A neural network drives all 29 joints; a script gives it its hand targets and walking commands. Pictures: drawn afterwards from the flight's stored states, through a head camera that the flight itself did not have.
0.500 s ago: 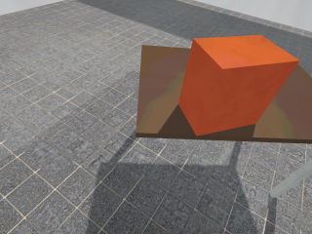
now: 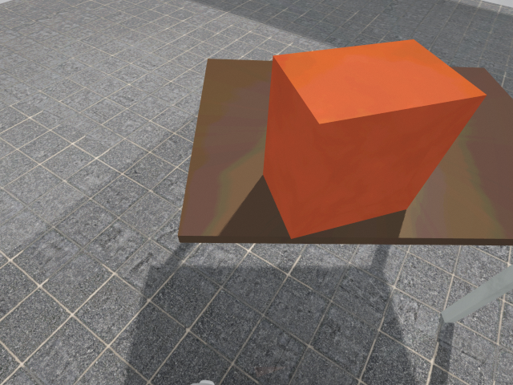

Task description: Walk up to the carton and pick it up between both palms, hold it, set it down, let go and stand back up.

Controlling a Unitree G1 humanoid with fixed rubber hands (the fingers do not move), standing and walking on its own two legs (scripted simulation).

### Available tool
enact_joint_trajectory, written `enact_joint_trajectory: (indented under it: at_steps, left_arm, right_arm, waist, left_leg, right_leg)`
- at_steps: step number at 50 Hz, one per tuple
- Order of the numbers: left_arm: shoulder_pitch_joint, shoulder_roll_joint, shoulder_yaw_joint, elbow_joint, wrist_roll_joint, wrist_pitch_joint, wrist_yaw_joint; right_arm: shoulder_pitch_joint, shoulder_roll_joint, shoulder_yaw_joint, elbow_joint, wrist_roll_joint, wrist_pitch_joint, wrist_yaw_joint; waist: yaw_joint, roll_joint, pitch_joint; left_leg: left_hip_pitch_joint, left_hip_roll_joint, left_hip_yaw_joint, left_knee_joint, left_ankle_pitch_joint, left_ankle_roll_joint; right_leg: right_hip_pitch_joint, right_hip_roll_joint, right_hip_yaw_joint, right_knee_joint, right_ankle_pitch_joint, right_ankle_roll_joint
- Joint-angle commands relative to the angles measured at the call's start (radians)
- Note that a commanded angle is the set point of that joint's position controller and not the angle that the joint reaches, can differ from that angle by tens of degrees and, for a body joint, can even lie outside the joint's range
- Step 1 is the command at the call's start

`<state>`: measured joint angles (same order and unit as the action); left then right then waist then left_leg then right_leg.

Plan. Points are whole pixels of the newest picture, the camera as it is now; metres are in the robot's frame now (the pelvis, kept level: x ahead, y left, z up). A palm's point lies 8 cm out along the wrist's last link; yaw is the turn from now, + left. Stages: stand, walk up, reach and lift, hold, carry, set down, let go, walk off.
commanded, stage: walk up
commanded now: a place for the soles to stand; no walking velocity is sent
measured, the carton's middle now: (349, 143) +0.57 -0.12 +0.06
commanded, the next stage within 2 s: none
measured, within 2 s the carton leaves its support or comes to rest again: neither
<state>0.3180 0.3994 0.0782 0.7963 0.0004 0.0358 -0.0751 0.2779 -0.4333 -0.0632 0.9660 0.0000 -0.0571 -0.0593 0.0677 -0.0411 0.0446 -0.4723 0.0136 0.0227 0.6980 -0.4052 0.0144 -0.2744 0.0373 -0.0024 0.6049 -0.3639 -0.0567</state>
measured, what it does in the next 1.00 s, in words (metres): steps to the right: left foot, then right foot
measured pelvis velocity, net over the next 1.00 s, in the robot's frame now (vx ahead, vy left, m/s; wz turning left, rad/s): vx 0.07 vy -0.09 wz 0.02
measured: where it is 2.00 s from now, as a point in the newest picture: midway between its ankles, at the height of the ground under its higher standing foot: outside the picture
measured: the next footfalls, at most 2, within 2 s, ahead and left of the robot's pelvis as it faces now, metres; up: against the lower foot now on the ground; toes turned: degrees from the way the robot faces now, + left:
left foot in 0.02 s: +0.13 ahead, +0.12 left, +0.00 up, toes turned +3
right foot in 0.44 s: +0.14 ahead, -0.20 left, +0.00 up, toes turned -1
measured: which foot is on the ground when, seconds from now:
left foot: up 0.00-0.00, down 0.02-0.44, up 0.46-0.96, down 0.98-1.00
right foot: down 0.00-0.06, up 0.08-0.42, down 0.44-1.00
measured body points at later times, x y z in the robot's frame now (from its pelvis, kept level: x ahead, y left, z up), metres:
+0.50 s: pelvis +0.06 -0.10 -0.02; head +0.08 -0.10 +0.43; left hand +0.13 +0.23 -0.12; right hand +0.09 -0.45 -0.12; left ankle +0.08 +0.10 -0.70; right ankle +0.10 -0.20 -0.73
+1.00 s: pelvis +0.07 -0.09 -0.01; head +0.09 -0.07 +0.44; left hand +0.13 +0.22 -0.14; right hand +0.13 -0.43 -0.10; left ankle +0.13 +0.03 -0.73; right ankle +0.10 -0.20 -0.73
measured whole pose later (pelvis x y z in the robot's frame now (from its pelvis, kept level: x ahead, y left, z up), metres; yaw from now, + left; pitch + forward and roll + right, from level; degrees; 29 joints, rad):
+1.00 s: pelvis +0.07 -0.09 -0.01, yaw +1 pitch -2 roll +0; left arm 0.29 0.38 0.07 0.79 0.00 0.02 -0.01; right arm 0.26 -0.42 -0.04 0.96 0.00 -0.03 -0.06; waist 0.02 -0.06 0.08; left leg -0.39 0.00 -0.03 0.68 -0.29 0.03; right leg -0.35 0.00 -0.05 0.70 -0.33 -0.03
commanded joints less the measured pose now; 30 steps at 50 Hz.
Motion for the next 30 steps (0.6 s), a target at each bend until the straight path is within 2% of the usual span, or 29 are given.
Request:
enact_joint_trajectory:
  at_steps: [1, 2, 3, 4, 5, 6, 7, 8, 9, 10, 11, 12, 14, 15, 17, 18, 19, 20, 21, 22, 23, 24, 25, 26, 27, 29, 30]
  left_arm:
    - [-0.079, 0.189, 0.04, -0.155, 0.042, -0.018, 0.034]
    - [-0.063, 0.139, 0.032, -0.166, 0.043, -0.021, 0.035]
    - [-0.03, 0.144, 0.036, -0.162, 0.051, -0.014, 0.033]
    - [-0.061, 0.251, 0.062, -0.137, 0.066, 0.011, 0.029]
    - [-0.042, 0.28, 0.072, -0.118, 0.062, 0.027, 0.023]
    - [-0.044, 0.266, 0.074, -0.11, 0.067, 0.032, 0.016]
    - [-0.032, 0.238, 0.074, -0.105, 0.07, 0.036, 0.007]
    - [-0.022, 0.229, 0.075, -0.103, 0.072, 0.037, -0.002]
    - [-0.024, 0.219, 0.078, -0.105, 0.074, 0.038, -0.007]
    - [-0.01, 0.212, 0.077, -0.106, 0.072, 0.039, -0.011]
    - [-0.023, 0.202, 0.075, -0.117, 0.074, 0.041, -0.014]
    - [-0.036, 0.204, 0.076, -0.126, 0.075, 0.042, -0.015]
    - [-0.075, 0.207, 0.074, -0.139, 0.068, 0.04, -0.011]
    - [-0.084, 0.206, 0.074, -0.134, 0.064, 0.037, -0.01]
    - [-0.098, 0.216, 0.076, -0.131, 0.052, 0.029, -0.006]
    - [-0.086, 0.215, 0.077, -0.117, 0.048, 0.023, -0.002]
    - [-0.045, 0.212, 0.083, -0.099, 0.044, 0.013, 0.003]
    - [0.033, 0.206, 0.087, -0.065, 0.041, 0.004, 0.012]
    - [0.096, 0.229, 0.096, -0.026, 0.046, -0.008, 0.026]
    - [0.098, 0.304, 0.107, -0.026, 0.066, -0.021, 0.04]
    - [0.004, 0.342, 0.107, -0.061, 0.059, -0.027, 0.052]
    - [-0.056, 0.343, 0.107, -0.073, 0.047, -0.025, 0.052]
    - [-0.091, 0.336, 0.109, -0.085, 0.041, -0.023, 0.054]
    - [-0.108, 0.3, 0.103, -0.085, 0.04, -0.026, 0.055]
    - [-0.098, 0.268, 0.092, -0.072, 0.04, -0.031, 0.057]
    - [-0.054, 0.238, 0.078, -0.062, 0.029, -0.049, 0.065]
    - [-0.038, 0.235, 0.078, -0.057, 0.028, -0.055, 0.07]
  right_arm:
    - [0.32, -0.22, -0.059, -0.026, -0.008, -0.048, -0.043]
    - [0.351, -0.276, -0.079, -0.026, -0.025, -0.051, -0.053]
    - [0.318, -0.328, -0.095, -0.051, -0.023, -0.047, -0.065]
    - [0.249, -0.359, -0.104, -0.072, -0.002, -0.044, -0.066]
    - [0.162, -0.362, -0.101, -0.09, 0.001, -0.04, -0.065]
    - [0.11, -0.33, -0.092, -0.106, -0.011, -0.037, -0.06]
    - [0.074, -0.315, -0.084, -0.104, -0.022, -0.04, -0.055]
    - [0.067, -0.295, -0.078, -0.108, -0.024, -0.042, -0.05]
    - [0.101, -0.289, -0.074, -0.098, -0.027, -0.044, -0.046]
    - [0.125, -0.294, -0.072, -0.098, -0.028, -0.044, -0.04]
    - [0.134, -0.3, -0.075, -0.098, -0.031, -0.045, -0.037]
    - [0.152, -0.304, -0.079, -0.097, -0.031, -0.044, -0.034]
    - [0.14, -0.324, -0.085, -0.103, -0.033, -0.041, -0.032]
    - [0.112, -0.334, -0.087, -0.107, -0.037, -0.039, -0.032]
    - [0.066, -0.34, -0.084, -0.114, -0.038, -0.031, -0.028]
    - [0.041, -0.339, -0.078, -0.117, -0.037, -0.026, -0.025]
    - [0.007, -0.333, -0.071, -0.122, -0.035, -0.019, -0.021]
    - [-0.036, -0.312, -0.06, -0.13, -0.03, -0.009, -0.017]
    - [-0.016, -0.245, -0.04, -0.119, -0.031, 0.002, -0.015]
    - [0.023, -0.148, -0.012, -0.121, -0.017, 0.008, -0.015]
    - [0.026, -0.136, -0.009, -0.115, -0.01, 0.019, -0.027]
    - [0.047, -0.184, -0.028, -0.089, -0.009, 0.03, -0.034]
    - [0.064, -0.226, -0.042, -0.074, -0.001, 0.033, -0.037]
    - [0.082, -0.237, -0.039, -0.058, 0.005, 0.033, -0.031]
    - [0.088, -0.225, -0.031, -0.042, 0.01, 0.029, -0.019]
    - [0.103, -0.195, -0.015, -0.032, 0.01, 0.024, -0.003]
    - [0.098, -0.184, -0.012, -0.036, 0.011, 0.023, 0.001]
  waist:
    - [-0.139, -0.027, -0.219]
    - [-0.144, 0.103, -0.251]
    - [-0.111, 0.144, -0.268]
    - [-0.121, 0.012, -0.202]
    - [-0.091, -0.02, -0.091]
    - [-0.073, -0.054, 0.015]
    - [-0.052, -0.01, 0.096]
    - [-0.046, 0.001, 0.116]
    - [-0.06, 0.016, 0.111]
    - [-0.068, 0.06, 0.075]
    - [-0.075, 0.103, 0.048]
    - [-0.085, 0.11, 0.02]
    - [-0.098, 0.161, -0.006]
    - [-0.093, 0.194, -0.006]
    - [-0.086, 0.21, 0.006]
    - [-0.077, 0.215, -0.001]
    - [-0.046, 0.213, -0.022]
    - [0.003, 0.193, -0.04]
    - [0.028, 0.075, -0.06]
    - [0.031, -0.197, -0.018]
    - [-0.011, -0.22, 0.023]
    - [-0.032, -0.137, 0.022]
    - [-0.038, -0.137, 0.054]
    - [-0.049, -0.125, 0.077]
    - [-0.053, -0.112, 0.076]
    - [-0.051, -0.081, 0.044]
    - [-0.041, -0.074, 0.015]
  left_leg:
    - [0.506, 0.046, 0.021, -0.306, 0.512, 0.038]
    - [0.712, 0.198, -0.256, -0.248, 0.561, 0.122]
    - [0.775, 0.399, -0.589, -0.289, 0.465, 0.205]
    - [0.604, 0.44, -0.62, -0.339, 0.144, 0.248]
    - [0.406, 0.452, -0.605, -0.381, -0.054, 0.279]
    - [0.276, 0.409, -0.539, -0.415, -0.193, 0.254]
    - [0.175, 0.353, -0.472, -0.429, -0.212, 0.216]
    - [0.159, 0.297, -0.405, -0.423, -0.173, 0.189]
    - [0.163, 0.269, -0.358, -0.404, -0.091, 0.18]
    - [0.192, 0.246, -0.314, -0.378, -0.034, 0.176]
    - [0.21, 0.246, -0.299, -0.364, -0.007, 0.18]
    - [0.239, 0.24, -0.291, -0.346, 0.014, 0.183]
    - [0.237, 0.258, -0.292, -0.32, 0.002, 0.196]
    - [0.208, 0.26, -0.284, -0.311, -0.001, 0.199]
    - [0.143, 0.256, -0.262, -0.281, 0.011, 0.193]
    - [0.109, 0.245, -0.253, -0.242, 0.068, 0.186]
    - [0.058, 0.228, -0.217, -0.195, 0.125, 0.164]
    - [-0.005, 0.196, -0.167, -0.11, 0.193, 0.13]
    - [-0.056, 0.122, -0.118, 0.079, 0.177, 0.09]
    - [-0.171, -0.036, -0.07, 0.294, -0.079, 0.043]
    - [-0.207, -0.095, -0.098, 0.39, -0.166, 0.015]
    - [-0.168, -0.046, -0.125, 0.42, -0.139, 0.022]
    - [-0.166, -0.024, -0.115, 0.461, -0.109, 0.025]
    - [-0.186, -0.017, -0.121, 0.454, -0.046, 0.02]
    - [-0.173, -0.016, -0.133, 0.437, 0.003, 0.019]
    - [-0.142, -0.017, -0.147, 0.4, 0.056, 0.012]
    - [-0.131, -0.027, -0.143, 0.383, 0.058, 0.004]
  right_leg:
    - [0.027, -0.107, 0.022, 0.266, 0.606, -0.031]
    - [-0.248, -0.066, 0.044, 0.376, 0.179, 0.012]
    - [-0.431, -0.005, 0.076, 0.485, -0.187, 0.053]
    - [-0.395, -0.063, 0.154, 0.541, -0.205, 0.05]
    - [-0.363, -0.078, 0.166, 0.606, -0.215, 0.045]
    - [-0.369, -0.093, 0.156, 0.586, -0.183, 0.036]
    - [-0.36, -0.106, 0.15, 0.551, -0.13, 0.036]
    - [-0.348, -0.104, 0.146, 0.518, -0.076, 0.036]
    - [-0.343, -0.098, 0.132, 0.508, -0.031, 0.041]
    - [-0.337, -0.094, 0.119, 0.477, -0.014, 0.045]
    - [-0.332, -0.103, 0.112, 0.449, -0.006, 0.048]
    - [-0.334, -0.106, 0.104, 0.424, -0.005, 0.048]
    - [-0.321, -0.129, 0.098, 0.359, -0.028, 0.052]
    - [-0.294, -0.138, 0.097, 0.319, -0.035, 0.05]
    - [-0.22, -0.14, 0.088, 0.228, -0.071, 0.043]
    - [-0.156, -0.125, 0.073, 0.17, -0.099, 0.037]
    - [-0.053, -0.118, 0.067, 0.086, -0.064, 0.031]
    - [0.072, -0.099, 0.038, -0.049, 0.039, 0.028]
    - [0.168, -0.082, 0.071, -0.138, 0.073, 0.049]
    - [0.149, -0.243, 0.3, -0.3, 0.032, 0.052]
    - [0.048, -0.338, 0.438, -0.369, -0.056, 0.036]
    - [-0.017, -0.362, 0.447, -0.391, -0.231, 0.004]
    - [-0.041, -0.351, 0.426, -0.397, -0.303, 0.004]
    - [0.004, -0.298, 0.357, -0.371, -0.255, 0.021]
    - [0.027, -0.252, 0.288, -0.338, -0.133, 0.045]
    - [0.111, -0.237, 0.212, -0.269, 0.189, 0.074]
    - [0.168, -0.241, 0.195, -0.241, 0.318, 0.065]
